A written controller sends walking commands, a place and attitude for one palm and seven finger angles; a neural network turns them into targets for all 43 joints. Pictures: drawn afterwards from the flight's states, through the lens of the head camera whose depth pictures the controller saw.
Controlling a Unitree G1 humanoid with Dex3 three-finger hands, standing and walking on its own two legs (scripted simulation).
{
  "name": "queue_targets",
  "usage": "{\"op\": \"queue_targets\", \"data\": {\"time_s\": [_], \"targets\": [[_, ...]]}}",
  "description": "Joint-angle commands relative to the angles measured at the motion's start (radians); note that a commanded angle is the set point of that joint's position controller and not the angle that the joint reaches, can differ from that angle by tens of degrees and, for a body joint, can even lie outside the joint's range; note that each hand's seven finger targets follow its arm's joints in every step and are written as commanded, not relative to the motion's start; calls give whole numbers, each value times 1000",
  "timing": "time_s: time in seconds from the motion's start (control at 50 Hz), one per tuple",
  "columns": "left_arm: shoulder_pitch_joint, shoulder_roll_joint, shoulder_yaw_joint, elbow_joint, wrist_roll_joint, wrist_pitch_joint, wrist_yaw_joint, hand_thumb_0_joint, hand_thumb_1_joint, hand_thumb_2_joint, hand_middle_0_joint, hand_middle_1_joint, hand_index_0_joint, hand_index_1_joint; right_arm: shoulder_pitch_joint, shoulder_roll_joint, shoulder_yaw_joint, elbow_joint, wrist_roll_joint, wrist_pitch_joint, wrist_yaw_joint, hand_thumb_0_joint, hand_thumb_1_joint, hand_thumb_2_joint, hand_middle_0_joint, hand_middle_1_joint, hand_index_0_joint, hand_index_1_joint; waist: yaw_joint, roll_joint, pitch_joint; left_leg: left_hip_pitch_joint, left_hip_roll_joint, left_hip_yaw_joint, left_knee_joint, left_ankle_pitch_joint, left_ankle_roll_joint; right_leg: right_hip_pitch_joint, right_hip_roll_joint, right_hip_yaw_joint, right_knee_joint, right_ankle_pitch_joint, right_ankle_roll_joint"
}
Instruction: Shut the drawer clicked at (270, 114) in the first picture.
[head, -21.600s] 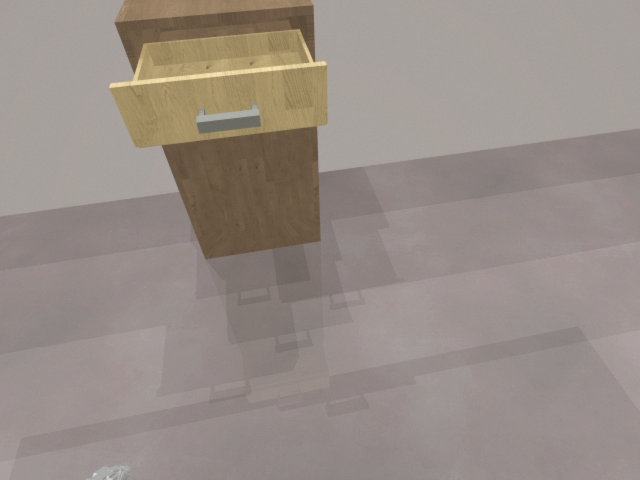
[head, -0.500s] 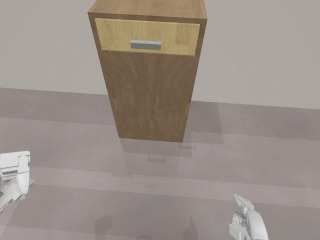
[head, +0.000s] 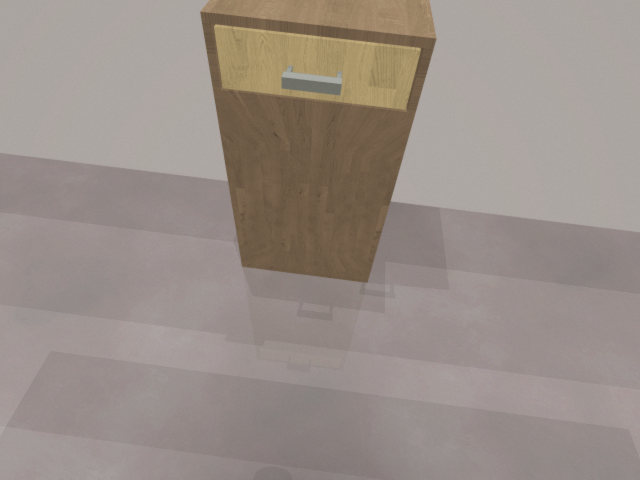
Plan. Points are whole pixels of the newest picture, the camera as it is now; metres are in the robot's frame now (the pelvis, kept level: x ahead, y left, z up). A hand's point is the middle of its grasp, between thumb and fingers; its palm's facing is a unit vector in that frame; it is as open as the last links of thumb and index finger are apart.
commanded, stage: let the arm hang, fingers relaxed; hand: left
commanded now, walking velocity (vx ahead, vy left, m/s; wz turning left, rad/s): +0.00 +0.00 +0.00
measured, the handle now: (313, 77) +0.88 +0.07 +0.04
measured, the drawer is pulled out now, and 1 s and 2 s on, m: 0.00 0.00 0.00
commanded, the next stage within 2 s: look to check the result in 0.74 s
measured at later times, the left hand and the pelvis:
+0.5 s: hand out of the picture -0.01 +0.15 -0.17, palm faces +0.03 -0.99 -0.14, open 7.2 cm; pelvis +0.01 +0.00 +0.00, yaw -1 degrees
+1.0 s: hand out of the picture +0.00 +0.15 -0.17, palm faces +0.02 -0.99 -0.17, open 7.3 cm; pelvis +0.02 -0.01 +0.00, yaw -2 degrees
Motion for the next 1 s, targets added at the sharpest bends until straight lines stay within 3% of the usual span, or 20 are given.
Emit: {"op": "queue_targets", "data": {"time_s": [0.0,0.1,0.22,0.4,0.46,0.62,0.98], "targets": [[37,86,9,31,-6,-41,-12,0,900,900,-640,-777,-640,-777,22,-100,-39,-12,8,-24,-18,0,-900,-900,200,300,200,300,4,120,-33,-17,121,-164,-192,-63,14,35,-88,111,-131,-33,-38],[71,57,-3,110,-8,-43,-7,0,900,900,-440,-560,-440,-560,94,-78,-41,54,12,-23,-25,0,-900,-900,200,300,200,300,-4,51,2,3,127,-166,-207,-66,19,4,-87,101,-134,-36,-37],[112,22,-7,162,-9,-47,1,0,900,900,-200,-300,-200,-300,134,-41,-36,100,15,-29,-30,0,-900,-900,200,300,200,300,-2,19,-2,33,122,-150,-195,8,22,1,-93,100,-126,-5,-36],[130,-19,-6,179,-7,-50,10,0,900,900,-200,-300,-200,-300,143,-2,-37,127,14,-30,-32,0,-900,-900,200,300,200,300,-5,27,63,22,112,-129,-190,9,17,-47,-91,109,-125,-11,-33],[126,-30,-2,175,-6,-52,10,0,900,900,-200,-300,-200,-300,142,5,-38,129,12,-35,-34,0,-900,-900,200,300,200,300,-5,52,53,23,112,-130,-195,11,17,-41,-87,113,-120,4,-33],[125,-32,0,173,-8,-60,11,0,900,900,-200,-300,-200,-300,141,13,-39,135,15,-39,-36,0,-900,-900,200,300,200,300,-5,31,37,55,109,-102,-159,120,10,-22,-97,118,-126,65,-32],[110,-17,1,174,-10,-62,13,0,900,900,-200,-300,-200,-300,135,-6,-40,145,16,-37,-37,0,-900,-900,200,300,200,300,-7,25,25,87,118,-92,-155,143,2,-4,-93,124,-137,85,-35]]}}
